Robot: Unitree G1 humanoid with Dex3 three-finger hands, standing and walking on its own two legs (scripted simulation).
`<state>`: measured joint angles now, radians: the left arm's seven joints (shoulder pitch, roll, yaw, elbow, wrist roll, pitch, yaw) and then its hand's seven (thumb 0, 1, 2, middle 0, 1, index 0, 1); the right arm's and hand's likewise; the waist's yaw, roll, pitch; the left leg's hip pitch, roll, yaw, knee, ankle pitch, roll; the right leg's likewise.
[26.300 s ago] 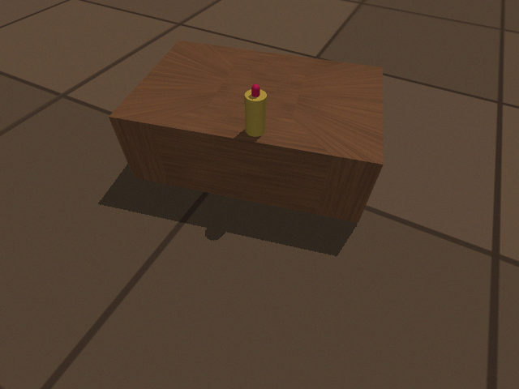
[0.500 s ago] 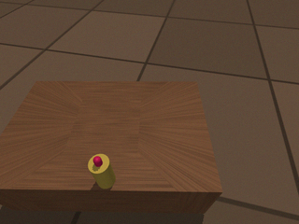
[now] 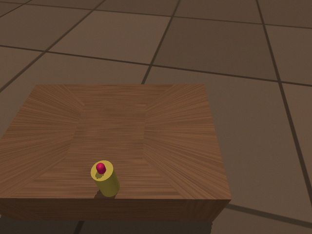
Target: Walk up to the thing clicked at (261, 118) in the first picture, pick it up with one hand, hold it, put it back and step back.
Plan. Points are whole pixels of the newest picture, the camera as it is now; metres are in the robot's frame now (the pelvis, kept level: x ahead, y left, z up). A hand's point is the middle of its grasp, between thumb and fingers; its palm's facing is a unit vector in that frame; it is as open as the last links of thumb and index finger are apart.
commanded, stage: stand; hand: left
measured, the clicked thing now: (105, 177) +0.39 +0.22 -0.29
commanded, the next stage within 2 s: step back in 0.66 s
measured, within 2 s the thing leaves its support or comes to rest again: neither
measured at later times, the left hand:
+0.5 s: hand out of the picture +0.07 +0.25 -0.15, palm faces -0.01 -0.94 -0.35, open 7.4 cm
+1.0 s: hand out of the picture +0.09 +0.32 -0.18, palm faces -0.01 -0.93 -0.36, open 7.4 cm
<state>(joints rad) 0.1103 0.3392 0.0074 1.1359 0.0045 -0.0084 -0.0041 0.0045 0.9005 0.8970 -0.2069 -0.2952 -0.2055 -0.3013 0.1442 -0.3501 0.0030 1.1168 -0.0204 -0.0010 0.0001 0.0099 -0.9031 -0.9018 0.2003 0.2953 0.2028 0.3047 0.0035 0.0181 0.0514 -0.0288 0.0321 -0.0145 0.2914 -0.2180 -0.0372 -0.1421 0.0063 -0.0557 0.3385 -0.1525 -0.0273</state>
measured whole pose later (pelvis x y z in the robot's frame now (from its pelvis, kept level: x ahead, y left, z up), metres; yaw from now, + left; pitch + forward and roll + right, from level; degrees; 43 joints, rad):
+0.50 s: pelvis +0.00 +0.00 +0.00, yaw +0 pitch -3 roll +0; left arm 0.11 0.34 0.01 1.13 0.00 -0.01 -0.01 0.00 0.90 0.90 -0.21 -0.29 -0.21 -0.30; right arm 0.15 -0.35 0.00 1.11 -0.02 0.00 0.00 0.01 -0.90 -0.90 0.20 0.30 0.20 0.30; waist 0.00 0.02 0.05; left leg -0.03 0.04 -0.01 0.29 -0.22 -0.04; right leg -0.15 0.01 -0.05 0.34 -0.15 -0.03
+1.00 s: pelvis -0.07 +0.06 -0.03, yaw +0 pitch -2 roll +0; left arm -0.01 0.40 0.06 0.90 0.01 0.06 0.01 0.00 0.90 0.90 -0.21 -0.30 -0.21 -0.30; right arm 0.15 -0.40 -0.07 0.96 -0.03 0.04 0.00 0.01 -0.90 -0.90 0.20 0.30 0.20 0.30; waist -0.01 -0.06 0.20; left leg -0.26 -0.04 -0.01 0.66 -0.37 0.02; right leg -0.43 -0.06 0.01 0.68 -0.26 0.01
